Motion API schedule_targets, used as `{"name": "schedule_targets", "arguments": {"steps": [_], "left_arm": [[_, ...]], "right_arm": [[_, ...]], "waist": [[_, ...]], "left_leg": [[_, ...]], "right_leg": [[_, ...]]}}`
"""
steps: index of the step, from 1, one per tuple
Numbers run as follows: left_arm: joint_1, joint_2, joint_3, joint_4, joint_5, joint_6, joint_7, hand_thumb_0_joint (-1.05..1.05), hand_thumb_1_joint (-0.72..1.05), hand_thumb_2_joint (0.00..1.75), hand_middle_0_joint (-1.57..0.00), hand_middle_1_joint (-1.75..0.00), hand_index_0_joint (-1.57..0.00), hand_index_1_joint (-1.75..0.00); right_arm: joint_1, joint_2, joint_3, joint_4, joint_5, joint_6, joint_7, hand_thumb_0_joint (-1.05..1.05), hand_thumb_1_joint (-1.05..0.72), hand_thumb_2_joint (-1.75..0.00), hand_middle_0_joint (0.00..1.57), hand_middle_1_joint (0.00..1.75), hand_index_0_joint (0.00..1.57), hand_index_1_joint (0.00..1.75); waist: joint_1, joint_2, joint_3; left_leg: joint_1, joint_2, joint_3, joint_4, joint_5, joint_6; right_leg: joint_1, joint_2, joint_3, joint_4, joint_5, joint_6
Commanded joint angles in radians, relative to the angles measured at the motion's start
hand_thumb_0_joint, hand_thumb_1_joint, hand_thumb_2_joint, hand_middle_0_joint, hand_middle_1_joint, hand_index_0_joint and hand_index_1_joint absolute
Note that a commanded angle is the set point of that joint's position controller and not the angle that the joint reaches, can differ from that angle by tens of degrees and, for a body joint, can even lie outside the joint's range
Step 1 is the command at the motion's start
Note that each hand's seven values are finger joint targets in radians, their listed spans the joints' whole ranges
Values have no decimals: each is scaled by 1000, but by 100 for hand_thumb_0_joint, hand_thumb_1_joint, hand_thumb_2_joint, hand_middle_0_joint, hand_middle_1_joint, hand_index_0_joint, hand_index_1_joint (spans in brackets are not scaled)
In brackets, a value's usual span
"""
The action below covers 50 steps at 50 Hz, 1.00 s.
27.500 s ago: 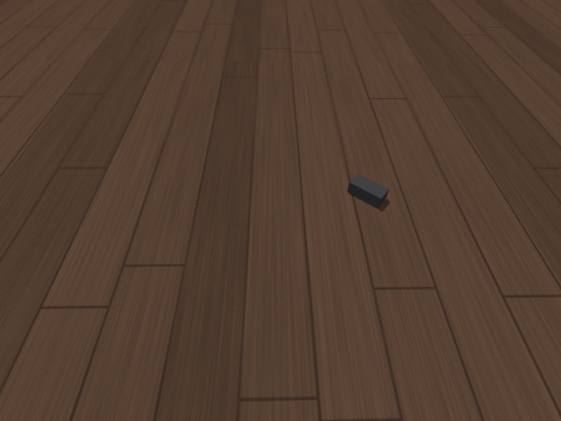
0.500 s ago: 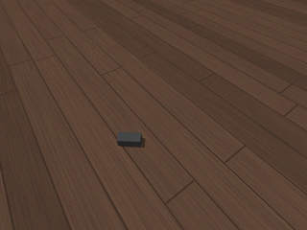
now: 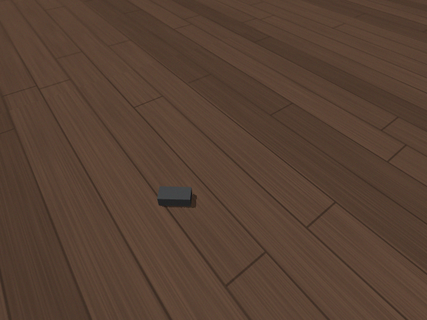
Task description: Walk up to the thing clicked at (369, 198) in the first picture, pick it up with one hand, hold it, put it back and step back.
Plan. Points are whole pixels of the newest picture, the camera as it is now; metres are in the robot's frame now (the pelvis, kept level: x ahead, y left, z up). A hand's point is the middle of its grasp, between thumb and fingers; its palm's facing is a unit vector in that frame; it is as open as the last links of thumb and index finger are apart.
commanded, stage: stand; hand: left
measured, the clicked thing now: (175, 196) +0.86 +0.23 -0.75
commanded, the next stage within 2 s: walk up in 0.06 s
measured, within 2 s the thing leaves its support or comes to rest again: neither
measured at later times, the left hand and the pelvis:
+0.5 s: hand out of the picture +0.10 +0.36 -0.18, palm faces +0.01 -0.94 -0.34, open 7.3 cm; pelvis +0.08 +0.08 -0.01, yaw +2 degrees
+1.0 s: hand (101, 222) +0.37 +0.30 -0.13, palm faces -0.02 -0.93 -0.37, open 7.3 cm; pelvis +0.27 +0.05 -0.01, yaw -2 degrees
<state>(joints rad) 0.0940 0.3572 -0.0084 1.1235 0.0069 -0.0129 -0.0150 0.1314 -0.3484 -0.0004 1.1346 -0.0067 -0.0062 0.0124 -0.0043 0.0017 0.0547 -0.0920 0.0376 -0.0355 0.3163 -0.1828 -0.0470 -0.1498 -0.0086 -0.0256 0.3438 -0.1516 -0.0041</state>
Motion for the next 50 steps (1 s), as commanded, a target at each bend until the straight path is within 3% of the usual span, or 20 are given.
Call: {"name": "schedule_targets", "arguments": {"steps": [1,2,3,4,6,8,13,17,18,19,20,21,24,26,37,41,42,44,46,50], "left_arm": [[-39,222,44,-51,-1,-22,15,0,90,90,-20,-30,-20,-30],[-39,225,45,-49,-2,-22,16,0,90,90,-20,-30,-20,-30],[31,283,109,-93,14,-30,-6,0,90,90,-20,-30,-20,-30],[80,297,120,-80,24,-29,-11,0,90,90,-20,-30,-20,-30],[117,335,147,-88,32,-34,-12,0,90,90,-20,-30,-20,-30],[124,343,160,-124,32,-51,-7,0,90,90,-20,-30,-20,-30],[75,311,150,-186,30,-47,-20,0,90,90,-20,-30,-20,-30],[-36,276,134,-252,25,-32,-33,0,90,90,-20,-30,-20,-30],[-9,216,114,-260,31,-27,-32,0,90,90,-20,-30,-20,-30],[64,140,90,-264,24,-23,-29,0,90,90,-20,-30,-20,-30],[130,177,96,-250,14,-15,-22,0,90,90,-20,-30,-20,-30],[147,272,117,-232,10,-13,-18,0,90,90,-20,-30,-20,-30],[243,301,127,-175,0,-21,-26,0,90,90,-20,-30,-20,-30],[257,293,127,-162,4,-19,-36,0,90,90,-20,-30,-20,-30],[65,222,111,-291,16,-42,-64,0,90,90,-20,-30,-20,-30],[226,236,131,-258,11,-62,-43,0,90,90,-20,-30,-20,-30],[321,280,150,-238,15,-72,-32,0,90,90,-20,-30,-20,-30],[374,394,177,-257,4,-74,-19,0,90,90,-20,-30,-20,-30],[319,353,166,-285,-20,-65,-10,0,90,90,-20,-30,-20,-30],[213,287,135,-331,-15,-71,-2,0,90,90,-20,-30,-20,-30]], "right_arm": [[-33,-213,-33,-56,-4,-22,-14,0,-90,-90,20,30,20,30],[-31,-212,-33,-55,-1,-21,-14,0,-90,-90,20,30,20,30],[38,-282,-84,-101,-20,-30,9,0,-90,-90,20,30,20,30],[25,-287,-92,-108,-30,-28,18,0,-90,-90,20,30,20,30],[-44,-231,-87,-156,-34,-19,26,0,-90,-90,20,30,20,30],[-35,-231,-98,-174,-35,-30,24,0,-90,-90,20,30,20,30],[34,-230,-120,-192,-35,-38,54,0,-90,-90,20,30,20,30],[274,-240,-156,-132,-34,-48,42,0,-90,-90,20,30,20,30],[391,-282,-175,-98,-40,-52,29,0,-90,-90,20,30,20,30],[446,-363,-188,-101,-55,-59,16,0,-90,-90,20,30,20,30],[284,-410,-186,-179,-53,-67,11,0,-90,-90,20,30,20,30],[158,-441,-189,-223,-27,-67,15,0,-90,-90,20,30,20,30],[77,-337,-148,-273,-21,-80,15,0,-90,-90,20,30,20,30],[123,-312,-144,-268,-12,-92,14,0,-90,-90,20,30,20,30],[219,-321,-142,-325,-9,-84,20,0,-90,-90,20,30,20,30],[209,-289,-128,-362,-3,-71,13,0,-90,-90,20,30,20,30],[244,-239,-108,-369,0,-71,13,0,-90,-90,20,30,20,30],[264,-235,-95,-385,10,-67,7,0,-90,-90,20,30,20,30],[222,-283,-109,-360,1,-69,-5,0,-90,-90,20,30,20,30],[265,-238,-105,-342,10,-55,16,0,-90,-90,20,30,20,30]], "waist": [[6,5,-61],[8,0,-49],[14,11,-143],[42,11,-66],[84,-170,26],[94,-115,72],[34,-149,-12],[-113,-88,-9],[-158,92,-43],[-165,351,-35],[-88,273,6],[-48,189,77],[23,143,85],[5,135,84],[-50,119,74],[47,26,-46],[84,-97,-130],[105,-266,-130],[91,-132,-54],[11,-139,-2]], "left_leg": [[-48,86,-61,-53,57,52],[-55,83,-64,-58,43,51],[-84,29,-48,34,-408,117],[-232,24,-55,72,-551,122],[-450,-40,74,399,-372,82],[-561,53,-33,478,-271,73],[-328,37,27,385,-247,64],[128,-3,106,168,18,47],[268,9,38,152,-68,51],[235,188,-281,-37,-462,92],[39,362,-631,-222,-761,167],[-115,405,-636,-262,-831,241],[-99,273,-339,-177,-552,217],[-109,220,-209,-172,-402,186],[-39,208,-11,-52,-20,234],[-63,169,35,257,271,190],[-134,100,90,480,227,160],[-506,-77,84,801,-354,95],[-499,-2,-25,886,-357,88],[-368,25,2,749,-202,71]], "right_leg": [[40,-118,113,-64,49,-19],[34,-115,114,-70,15,-17],[106,-62,97,-13,-430,-56],[90,-97,165,-16,-601,-81],[127,-292,400,-218,-734,-163],[194,-386,465,-218,-499,-254],[57,-236,236,-189,-409,-186],[-329,-136,57,77,-422,-123],[-445,-66,13,330,-467,-94],[-572,79,4,656,-506,-73],[-587,84,131,794,-416,-56],[-507,5,206,781,-346,-64],[-446,-45,180,729,-200,-40],[-414,-38,155,678,-124,-18],[-278,-49,-9,256,-16,-15],[12,-7,-26,145,-25,-51],[169,-37,25,105,-64,-70],[338,-390,637,-46,-64,-252],[197,-390,534,-5,155,-312],[-26,-224,193,-3,259,-232]]}}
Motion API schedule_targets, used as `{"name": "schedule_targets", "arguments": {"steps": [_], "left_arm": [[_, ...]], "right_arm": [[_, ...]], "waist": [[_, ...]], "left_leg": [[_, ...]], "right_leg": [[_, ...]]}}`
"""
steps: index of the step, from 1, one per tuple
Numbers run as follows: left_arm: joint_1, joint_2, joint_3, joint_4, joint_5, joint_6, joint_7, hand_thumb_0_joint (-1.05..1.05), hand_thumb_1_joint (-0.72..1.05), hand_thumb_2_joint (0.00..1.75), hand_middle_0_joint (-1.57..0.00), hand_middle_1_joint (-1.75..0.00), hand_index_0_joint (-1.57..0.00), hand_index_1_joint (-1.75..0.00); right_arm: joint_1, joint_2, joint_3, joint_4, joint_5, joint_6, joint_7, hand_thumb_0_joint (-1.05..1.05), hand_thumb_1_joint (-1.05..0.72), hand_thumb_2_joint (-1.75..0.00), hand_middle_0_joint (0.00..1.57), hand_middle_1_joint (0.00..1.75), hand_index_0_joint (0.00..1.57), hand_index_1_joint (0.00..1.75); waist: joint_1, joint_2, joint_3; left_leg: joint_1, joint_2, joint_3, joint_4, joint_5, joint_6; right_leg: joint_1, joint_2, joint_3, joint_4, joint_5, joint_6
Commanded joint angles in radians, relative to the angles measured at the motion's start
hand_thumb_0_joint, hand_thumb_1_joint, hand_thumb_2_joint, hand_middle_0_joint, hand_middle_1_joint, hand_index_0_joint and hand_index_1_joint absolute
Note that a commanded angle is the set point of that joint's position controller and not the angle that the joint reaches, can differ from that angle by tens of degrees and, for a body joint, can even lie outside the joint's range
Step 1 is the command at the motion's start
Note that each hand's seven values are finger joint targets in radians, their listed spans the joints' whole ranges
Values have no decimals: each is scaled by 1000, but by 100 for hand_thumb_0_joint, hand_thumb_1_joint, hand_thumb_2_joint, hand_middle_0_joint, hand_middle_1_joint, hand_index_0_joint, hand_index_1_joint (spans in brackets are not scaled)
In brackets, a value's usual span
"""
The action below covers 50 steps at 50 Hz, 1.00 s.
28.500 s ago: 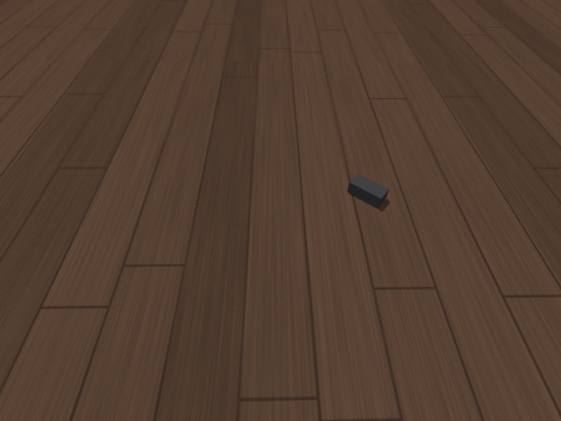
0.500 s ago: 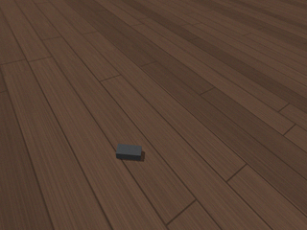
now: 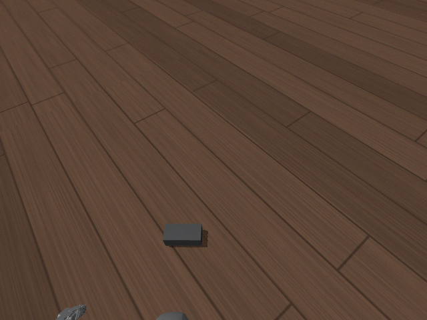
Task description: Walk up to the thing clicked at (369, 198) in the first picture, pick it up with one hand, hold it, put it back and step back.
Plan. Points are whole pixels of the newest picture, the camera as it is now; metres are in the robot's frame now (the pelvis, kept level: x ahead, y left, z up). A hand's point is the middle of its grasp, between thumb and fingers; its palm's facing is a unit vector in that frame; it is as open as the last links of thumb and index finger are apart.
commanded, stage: walk up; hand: left
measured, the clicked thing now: (183, 234) +0.58 +0.20 -0.74
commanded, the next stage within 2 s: stand in 1.84 s
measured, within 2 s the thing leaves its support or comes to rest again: neither
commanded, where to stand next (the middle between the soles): +0.21 -0.04 m, yaw +1 degrees
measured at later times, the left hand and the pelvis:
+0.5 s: hand (89, 298) +0.19 +0.30 -0.16, palm faces -0.06 -0.95 -0.32, open 7.3 cm; pelvis +0.13 +0.03 +0.00, yaw +0 degrees
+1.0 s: hand (119, 256) +0.27 +0.25 -0.14, palm faces -0.02 -0.94 -0.33, open 7.3 cm; pelvis +0.16 +0.00 +0.00, yaw +1 degrees
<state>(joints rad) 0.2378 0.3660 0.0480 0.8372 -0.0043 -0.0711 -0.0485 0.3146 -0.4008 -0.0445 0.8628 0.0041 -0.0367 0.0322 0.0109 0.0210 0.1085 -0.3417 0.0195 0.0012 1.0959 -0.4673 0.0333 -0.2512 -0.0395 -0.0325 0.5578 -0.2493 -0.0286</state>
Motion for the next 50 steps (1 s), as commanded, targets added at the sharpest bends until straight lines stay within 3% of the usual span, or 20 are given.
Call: {"name": "schedule_targets", "arguments": {"steps": [1,7,9,11,12,13,14,15,19,24,29,31,32,33,34,35,39,42,45,50], "left_arm": [[67,276,76,-55,1,-14,30,0,90,90,-20,-30,-20,-30],[58,287,77,-109,19,-8,15,0,90,90,-20,-30,-20,-30],[48,280,63,-104,12,7,21,0,90,90,-20,-30,-20,-30],[32,222,37,-119,5,21,30,0,90,90,-20,-30,-20,-30],[70,167,21,-126,-4,22,33,0,90,90,-20,-30,-20,-30],[142,157,26,-126,-6,25,29,0,90,90,-20,-30,-20,-30],[161,259,51,-89,5,40,42,0,90,90,-20,-30,-20,-30],[152,276,50,-74,12,43,45,0,90,90,-20,-30,-20,-30],[151,253,53,-31,7,46,31,0,90,90,-20,-30,-20,-30],[131,210,40,-3,9,53,32,0,90,90,-20,-30,-20,-30],[107,195,42,36,10,42,44,0,90,90,-20,-30,-20,-30],[121,199,41,57,15,34,51,0,90,90,-20,-30,-20,-30],[103,236,48,56,23,26,56,0,90,90,-20,-30,-20,-30],[24,288,50,30,31,14,59,0,90,90,-20,-30,-20,-30],[-65,310,48,17,22,17,57,0,90,90,-20,-30,-20,-30],[-118,325,45,18,20,21,56,0,90,90,-20,-30,-20,-30],[-136,255,21,52,12,27,55,0,90,90,-20,-30,-20,-30],[-119,221,10,70,2,35,51,0,90,90,-20,-30,-20,-30],[-179,222,12,108,6,36,52,0,90,90,-20,-30,-20,-30],[-205,207,5,148,-1,37,51,0,90,90,-20,-30,-20,-30]], "right_arm": [[71,-180,-62,-73,-5,-23,2,0,-90,-90,20,30,20,30],[-9,-163,-68,-91,-16,-43,11,0,-90,-90,20,30,20,30],[7,-146,-68,-70,-20,-52,-5,0,-90,-90,20,30,20,30],[108,-179,-78,-27,-24,-61,-25,0,-90,-90,20,30,20,30],[137,-259,-96,-29,-35,-66,-33,0,-90,-90,20,30,20,30],[176,-345,-118,-56,-37,-72,-27,0,-90,-90,20,30,20,30],[125,-351,-123,-75,-10,-67,-26,0,-90,-90,20,30,20,30],[79,-341,-124,-83,-6,-62,-27,0,-90,-90,20,30,20,30],[12,-258,-81,-94,-11,-64,-31,0,-90,-90,20,30,20,30],[-33,-240,-66,-107,-17,-50,-37,0,-90,-90,20,30,20,30],[-77,-242,-52,-98,-10,-16,-32,0,-90,-90,20,30,20,30],[-118,-196,-30,-95,6,1,-32,0,-90,-90,20,30,20,30],[-100,-154,-14,-91,13,6,-32,0,-90,-90,20,30,20,30],[-73,-112,-2,-84,18,12,-30,0,-90,-90,20,30,20,30],[-58,-143,-9,-54,15,21,-37,0,-90,-90,20,30,20,30],[-38,-177,-22,-18,10,24,-41,0,-90,-90,20,30,20,30],[-60,-170,-15,49,17,10,-35,0,-90,-90,20,30,20,30],[-116,-200,-14,64,-1,-1,-37,0,-90,-90,20,30,20,30],[-163,-179,1,101,1,2,-26,0,-90,-90,20,30,20,30],[-193,-178,13,158,-2,-6,-29,0,-90,-90,20,30,20,30]], "waist": [[-3,-167,-45],[25,-206,-38],[0,-160,-63],[-60,-13,-124],[-72,195,-178],[-59,262,-216],[-58,129,-208],[-44,147,-154],[-11,145,-60],[-7,177,-70],[2,137,-129],[35,71,-149],[26,-40,-149],[-21,-185,-113],[-32,-176,-75],[-42,-191,-57],[-40,-216,-116],[-11,-141,-190],[-9,-115,-139],[1,-26,-141]], "left_leg": [[-125,43,-19,-75,109,-15],[-38,53,57,-405,228,-46],[95,19,78,-506,347,-39],[278,0,64,-594,432,-5],[351,160,-125,-667,534,41],[423,364,-522,-747,320,149],[360,414,-580,-792,122,228],[310,418,-594,-810,59,251],[125,234,-209,-804,301,124],[91,225,-89,-764,431,166],[16,217,-79,-614,470,154],[-21,169,-59,-519,353,87],[-56,130,-32,-436,285,45],[-83,32,5,-363,129,-10],[-19,2,-5,-315,-59,-16],[78,21,-15,-300,-56,-13],[146,31,-15,-562,263,-15],[207,91,-102,-628,326,9],[154,72,-67,-656,293,-2],[150,94,-86,-724,383,-7]], "right_leg": [[62,-176,170,-224,341,-207],[-1,-179,113,-208,179,-207],[-53,-170,83,-79,296,-177],[-119,-102,39,138,245,-112],[-187,-14,-24,322,80,-58],[-334,101,32,475,-309,-31],[-311,46,101,574,-344,-37],[-343,12,106,626,-328,-36],[-242,-15,122,497,-153,-15],[-160,-24,40,287,-111,27],[25,17,-9,88,-15,22],[114,21,9,-62,54,-7],[125,-68,136,-132,85,-28],[44,-229,386,-228,68,-87],[-75,-316,430,-264,19,-177],[-178,-313,411,-233,22,-205],[-49,-154,178,-131,163,-64],[-35,-120,149,-124,106,-27],[11,-116,151,-191,-26,-17],[82,-98,108,-194,96,-13]]}}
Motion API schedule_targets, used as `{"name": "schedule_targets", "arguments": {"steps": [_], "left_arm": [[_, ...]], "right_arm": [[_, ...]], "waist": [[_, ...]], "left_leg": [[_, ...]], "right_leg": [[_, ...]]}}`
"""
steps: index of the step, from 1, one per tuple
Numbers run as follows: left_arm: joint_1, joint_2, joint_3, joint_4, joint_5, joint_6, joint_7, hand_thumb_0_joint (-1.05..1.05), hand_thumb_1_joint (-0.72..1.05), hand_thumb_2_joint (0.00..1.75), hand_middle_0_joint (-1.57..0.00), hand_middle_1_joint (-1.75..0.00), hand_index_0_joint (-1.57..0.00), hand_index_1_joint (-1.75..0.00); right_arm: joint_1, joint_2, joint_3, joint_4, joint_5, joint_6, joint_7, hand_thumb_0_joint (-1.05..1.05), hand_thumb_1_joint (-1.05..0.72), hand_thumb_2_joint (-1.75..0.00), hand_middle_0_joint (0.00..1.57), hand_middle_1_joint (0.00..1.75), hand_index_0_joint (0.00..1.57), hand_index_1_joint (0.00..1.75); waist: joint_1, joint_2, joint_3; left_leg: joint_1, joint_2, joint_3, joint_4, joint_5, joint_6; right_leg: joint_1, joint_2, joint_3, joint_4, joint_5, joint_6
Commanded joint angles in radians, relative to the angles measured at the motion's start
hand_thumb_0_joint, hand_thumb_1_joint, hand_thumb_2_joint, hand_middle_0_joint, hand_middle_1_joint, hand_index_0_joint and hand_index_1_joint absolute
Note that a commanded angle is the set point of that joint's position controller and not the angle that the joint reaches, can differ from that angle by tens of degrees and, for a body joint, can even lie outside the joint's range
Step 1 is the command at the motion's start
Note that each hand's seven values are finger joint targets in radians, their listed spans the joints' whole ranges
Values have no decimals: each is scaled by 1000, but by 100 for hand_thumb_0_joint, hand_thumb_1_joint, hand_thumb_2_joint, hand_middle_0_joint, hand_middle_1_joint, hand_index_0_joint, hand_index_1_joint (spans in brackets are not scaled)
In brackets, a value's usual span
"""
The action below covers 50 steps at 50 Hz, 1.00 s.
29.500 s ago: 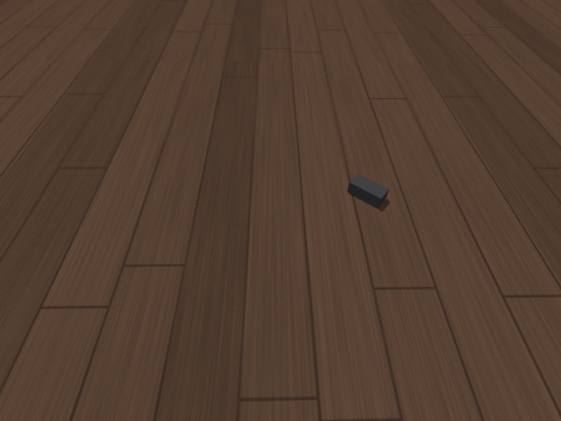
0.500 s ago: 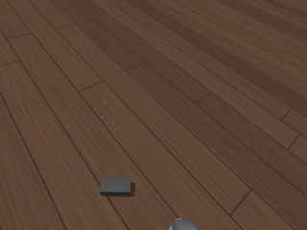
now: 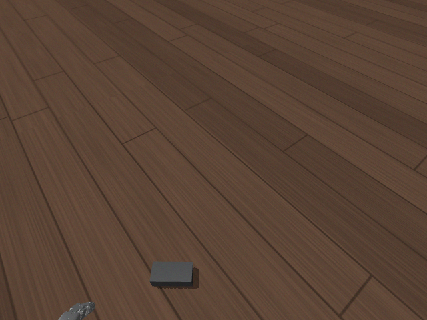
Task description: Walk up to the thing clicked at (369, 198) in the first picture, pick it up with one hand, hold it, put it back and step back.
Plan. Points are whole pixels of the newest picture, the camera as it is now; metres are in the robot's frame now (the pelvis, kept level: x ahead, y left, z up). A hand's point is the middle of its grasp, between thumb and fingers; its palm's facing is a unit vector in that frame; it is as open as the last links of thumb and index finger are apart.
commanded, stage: walk up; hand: left
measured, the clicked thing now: (172, 274) +0.42 +0.19 -0.74
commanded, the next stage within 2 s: stand in 0.84 s
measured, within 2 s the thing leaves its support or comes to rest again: neither
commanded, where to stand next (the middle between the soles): +0.05 -0.04 m, yaw +0 degrees
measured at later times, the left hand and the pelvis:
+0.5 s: hand out of the picture +0.07 +0.26 -0.15, palm faces +0.02 -0.94 -0.33, open 7.3 cm; pelvis +0.01 +0.00 +0.01, yaw +1 degrees
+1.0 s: hand out of the picture +0.10 +0.25 -0.15, palm faces +0.00 -0.95 -0.33, open 7.3 cm; pelvis +0.02 +0.00 +0.01, yaw +1 degrees
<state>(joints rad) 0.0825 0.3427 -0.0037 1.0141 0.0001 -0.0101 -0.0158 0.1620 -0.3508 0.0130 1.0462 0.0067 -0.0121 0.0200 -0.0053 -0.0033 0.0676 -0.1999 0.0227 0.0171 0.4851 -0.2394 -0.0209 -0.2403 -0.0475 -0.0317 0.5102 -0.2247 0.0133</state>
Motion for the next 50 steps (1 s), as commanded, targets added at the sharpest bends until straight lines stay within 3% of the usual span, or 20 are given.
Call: {"name": "schedule_targets", "arguments": {"steps": [1,6,12,21,26,37,45,50], "left_arm": [[-59,227,55,-21,-6,-23,18,0,90,90,-20,-30,-20,-30],[-63,217,52,24,-4,-15,13,0,90,90,-20,-30,-20,-30],[-80,220,51,57,1,-17,10,0,90,90,-20,-30,-20,-30],[-76,218,51,86,5,-19,9,0,90,90,-20,-30,-20,-30],[-71,223,56,91,9,-21,10,0,90,90,-20,-30,-20,-30],[-43,213,59,91,6,-20,15,0,90,90,-20,-30,-20,-30],[-40,213,48,87,9,-21,20,0,90,90,-20,-30,-20,-30],[-41,220,46,81,8,-22,20,0,90,90,-20,-30,-20,-30]], "right_arm": [[-46,-226,-42,-18,-6,-32,-18,0,-90,-90,20,30,20,30],[-89,-232,-42,11,-11,-33,-21,0,-90,-90,20,30,20,30],[-102,-231,-45,31,-9,-31,-22,0,-90,-90,20,30,20,30],[-109,-225,-46,46,-8,-19,-20,0,-90,-90,20,30,20,30],[-103,-225,-48,53,-10,-17,-18,0,-90,-90,20,30,20,30],[-114,-215,-48,51,-9,-16,-23,0,-90,-90,20,30,20,30],[-122,-211,-48,45,-19,-15,-26,0,-90,-90,20,30,20,30],[-116,-212,-51,45,-18,-17,-27,0,-90,-90,20,30,20,30]], "waist": [[17,13,-99],[23,65,-87],[12,48,-113],[6,2,-76],[1,-15,-80],[14,11,-106],[9,22,-97],[6,34,-119]], "left_leg": [[0,98,-108,-132,156,48],[-25,115,-125,-199,95,47],[27,112,-107,-196,135,44],[42,99,-107,-202,64,43],[63,96,-105,-199,64,41],[64,103,-107,-200,181,37],[65,114,-104,-217,183,27],[80,116,-96,-220,226,22]], "right_leg": [[93,-84,98,-142,81,-53],[138,-73,78,-163,76,-41],[148,-81,79,-194,124,-35],[98,-83,96,-256,2,-30],[83,-89,97,-271,-14,-28],[143,-89,69,-231,144,-21],[147,-94,75,-234,137,-19],[164,-97,74,-220,183,-25]]}}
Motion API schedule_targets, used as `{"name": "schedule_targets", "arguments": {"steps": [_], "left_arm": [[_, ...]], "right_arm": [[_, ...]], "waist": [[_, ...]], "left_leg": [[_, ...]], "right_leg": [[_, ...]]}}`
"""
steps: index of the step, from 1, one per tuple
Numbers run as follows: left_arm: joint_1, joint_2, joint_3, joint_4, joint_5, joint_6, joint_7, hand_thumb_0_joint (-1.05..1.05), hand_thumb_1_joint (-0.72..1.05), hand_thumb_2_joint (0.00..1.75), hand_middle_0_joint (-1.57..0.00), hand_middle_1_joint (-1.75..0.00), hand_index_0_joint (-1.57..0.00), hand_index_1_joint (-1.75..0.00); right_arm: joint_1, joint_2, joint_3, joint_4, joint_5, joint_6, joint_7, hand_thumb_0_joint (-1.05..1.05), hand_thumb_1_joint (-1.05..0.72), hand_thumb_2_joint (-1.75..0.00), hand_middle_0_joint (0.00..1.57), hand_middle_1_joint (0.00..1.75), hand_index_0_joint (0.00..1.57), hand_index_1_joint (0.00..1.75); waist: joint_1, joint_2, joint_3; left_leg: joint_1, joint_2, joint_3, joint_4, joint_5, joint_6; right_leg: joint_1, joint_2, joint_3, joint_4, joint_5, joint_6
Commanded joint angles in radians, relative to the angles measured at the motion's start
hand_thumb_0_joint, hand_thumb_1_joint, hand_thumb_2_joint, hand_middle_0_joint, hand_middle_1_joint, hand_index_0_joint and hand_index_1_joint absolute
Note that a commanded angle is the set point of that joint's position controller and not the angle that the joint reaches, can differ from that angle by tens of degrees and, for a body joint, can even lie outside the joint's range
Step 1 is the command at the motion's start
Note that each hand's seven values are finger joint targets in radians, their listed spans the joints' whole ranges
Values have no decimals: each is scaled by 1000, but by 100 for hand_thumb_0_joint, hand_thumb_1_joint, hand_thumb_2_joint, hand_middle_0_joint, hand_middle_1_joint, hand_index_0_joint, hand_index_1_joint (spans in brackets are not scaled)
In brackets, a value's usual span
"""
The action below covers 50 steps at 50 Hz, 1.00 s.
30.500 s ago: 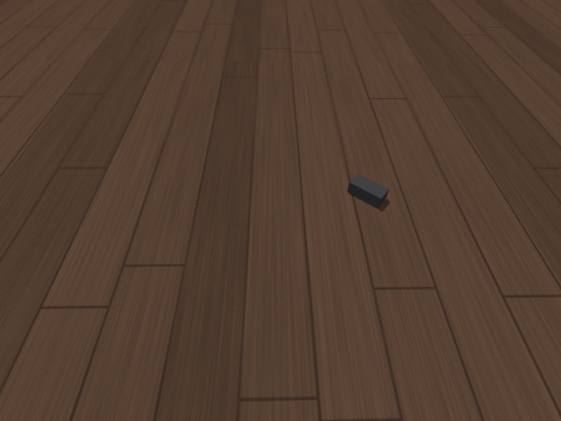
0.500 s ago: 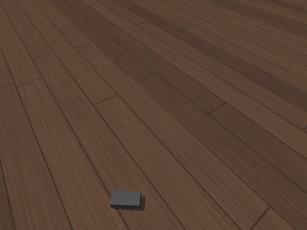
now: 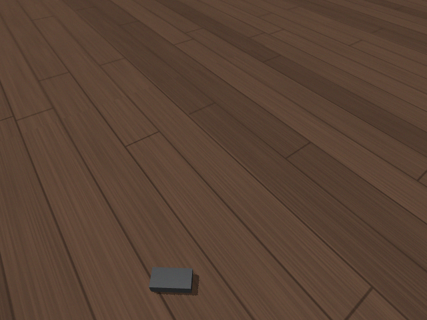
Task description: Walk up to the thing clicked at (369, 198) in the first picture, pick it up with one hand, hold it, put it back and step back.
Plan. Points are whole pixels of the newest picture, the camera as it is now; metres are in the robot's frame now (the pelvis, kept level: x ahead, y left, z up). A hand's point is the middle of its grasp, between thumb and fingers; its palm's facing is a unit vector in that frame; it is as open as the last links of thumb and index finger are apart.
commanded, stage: stand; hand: left
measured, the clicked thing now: (172, 279) +0.41 +0.19 -0.75
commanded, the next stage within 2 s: none
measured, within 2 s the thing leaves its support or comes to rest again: neither
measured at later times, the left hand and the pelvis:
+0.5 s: hand out of the picture +0.08 +0.24 -0.15, palm faces -0.03 -0.94 -0.34, open 7.3 cm; pelvis +0.00 -0.01 +0.00, yaw +0 degrees
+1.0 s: hand out of the picture +0.08 +0.24 -0.16, palm faces -0.04 -0.94 -0.34, open 7.3 cm; pelvis +0.01 -0.01 +0.00, yaw +0 degrees
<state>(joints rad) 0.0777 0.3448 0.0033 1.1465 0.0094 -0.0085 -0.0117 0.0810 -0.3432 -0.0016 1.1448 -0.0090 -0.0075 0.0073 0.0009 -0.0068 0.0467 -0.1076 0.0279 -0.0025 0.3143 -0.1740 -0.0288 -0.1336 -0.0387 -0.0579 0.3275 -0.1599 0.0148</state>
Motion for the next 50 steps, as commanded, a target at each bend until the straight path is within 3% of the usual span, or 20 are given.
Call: {"name": "schedule_targets", "arguments": {"steps": [1,23,34,41,50], "left_arm": [[-36,217,38,-53,-1,-24,16,0,90,90,-20,-30,-20,-30],[-27,231,35,-67,-2,-27,18,0,90,90,-20,-30,-20,-30],[-18,235,39,-63,1,-21,15,0,90,90,-20,-30,-20,-30],[-15,228,36,-68,-2,-24,14,0,90,90,-20,-30,-20,-30],[-14,232,37,-68,-2,-22,16,0,90,90,-20,-30,-20,-30]], "right_arm": [[-40,-220,-37,-55,-1,-23,-14,0,-90,-90,20,30,20,30],[-27,-217,-37,-61,0,-19,-10,0,-90,-90,20,30,20,30],[-2,-215,-35,-60,-3,-15,-8,0,-90,-90,20,30,20,30],[2,-220,-33,-63,-3,-18,-10,0,-90,-90,20,30,20,30],[6,-221,-31,-65,-2,-19,-14,0,-90,-90,20,30,20,30]], "waist": [[1,37,-100],[-2,8,-82],[-1,6,-38],[1,17,-73],[-2,10,-88]], "left_leg": [[-7,113,-75,-47,168,31],[12,110,-67,-52,120,32],[-27,100,-68,-55,14,34],[-9,109,-69,-43,91,35],[10,114,-66,-44,139,33]], "right_leg": [[61,-107,99,-33,128,-29],[39,-104,111,-61,124,-31],[-2,-95,120,-87,-47,-30],[32,-99,119,-62,67,-33],[51,-103,111,-41,134,-38]]}}
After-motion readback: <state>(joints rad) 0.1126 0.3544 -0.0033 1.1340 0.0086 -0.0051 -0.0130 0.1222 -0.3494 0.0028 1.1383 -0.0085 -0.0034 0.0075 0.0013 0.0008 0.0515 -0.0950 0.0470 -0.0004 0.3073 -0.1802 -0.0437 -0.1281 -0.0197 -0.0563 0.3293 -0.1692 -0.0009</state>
